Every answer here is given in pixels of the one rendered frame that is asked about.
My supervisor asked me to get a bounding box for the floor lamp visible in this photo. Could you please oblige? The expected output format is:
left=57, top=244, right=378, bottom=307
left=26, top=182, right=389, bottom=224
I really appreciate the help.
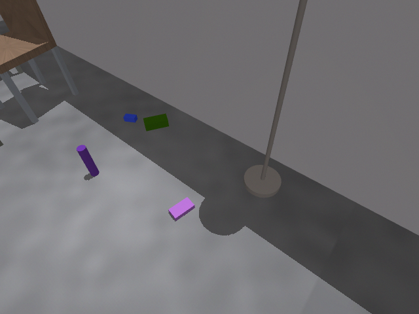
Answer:
left=244, top=0, right=307, bottom=198

